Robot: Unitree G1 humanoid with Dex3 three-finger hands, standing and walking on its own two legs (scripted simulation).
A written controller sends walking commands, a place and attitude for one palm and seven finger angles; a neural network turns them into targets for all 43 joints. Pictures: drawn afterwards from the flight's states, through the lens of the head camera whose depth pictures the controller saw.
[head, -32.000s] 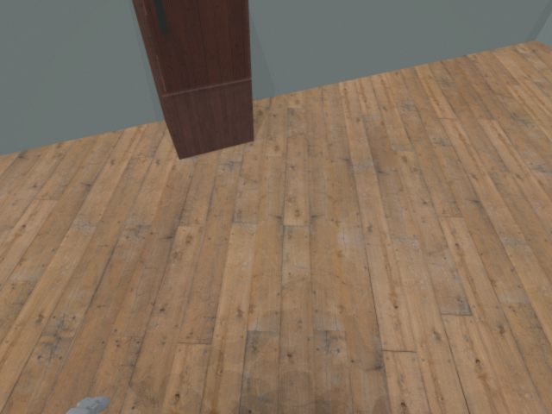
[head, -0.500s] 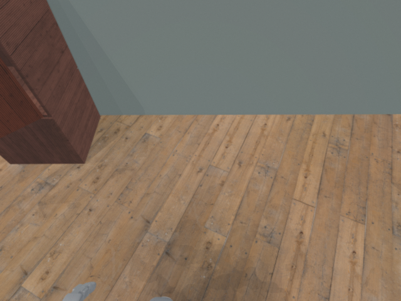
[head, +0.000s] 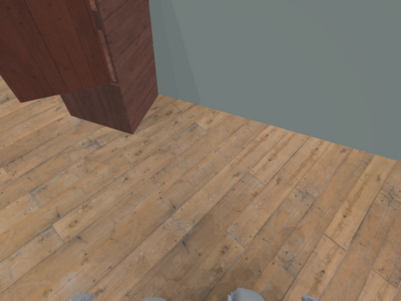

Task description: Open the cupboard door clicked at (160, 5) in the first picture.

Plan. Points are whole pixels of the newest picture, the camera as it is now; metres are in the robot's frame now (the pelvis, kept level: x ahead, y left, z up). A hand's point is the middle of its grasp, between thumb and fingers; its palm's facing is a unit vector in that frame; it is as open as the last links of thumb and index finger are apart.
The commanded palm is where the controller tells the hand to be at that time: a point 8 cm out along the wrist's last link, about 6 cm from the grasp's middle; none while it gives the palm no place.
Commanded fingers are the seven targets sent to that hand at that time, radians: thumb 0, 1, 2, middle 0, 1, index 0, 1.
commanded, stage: turn to face it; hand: left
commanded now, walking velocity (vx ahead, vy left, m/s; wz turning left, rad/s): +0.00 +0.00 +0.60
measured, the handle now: out of the picture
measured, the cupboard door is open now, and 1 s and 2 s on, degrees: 42 42 42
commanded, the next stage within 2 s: take the last steps up to it in 0.68 s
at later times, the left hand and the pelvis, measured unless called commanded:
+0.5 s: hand out of the picture +0.00 +0.19 -0.18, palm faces +0.32 -0.92 -0.22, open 7.4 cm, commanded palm none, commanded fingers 0.00 0.90 0.90 -0.20 -0.30 -0.20 -0.30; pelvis +0.01 -0.02 -0.01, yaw +18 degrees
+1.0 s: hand out of the picture -0.03 +0.14 -0.15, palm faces +0.50 -0.84 -0.21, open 7.4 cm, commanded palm none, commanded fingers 0.00 0.90 0.90 -0.20 -0.30 -0.20 -0.30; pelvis +0.03 -0.04 +0.01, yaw +28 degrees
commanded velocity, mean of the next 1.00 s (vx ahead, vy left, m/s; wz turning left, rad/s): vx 0.07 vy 0.04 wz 0.35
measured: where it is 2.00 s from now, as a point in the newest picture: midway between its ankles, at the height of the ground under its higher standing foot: (156, 279)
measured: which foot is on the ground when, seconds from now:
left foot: down 0.00-0.16, up 0.18-0.44, down 0.46-0.78, up 0.80-1.00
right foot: up 0.00-0.14, down 0.16-0.46, up 0.48-0.76, down 0.78-1.00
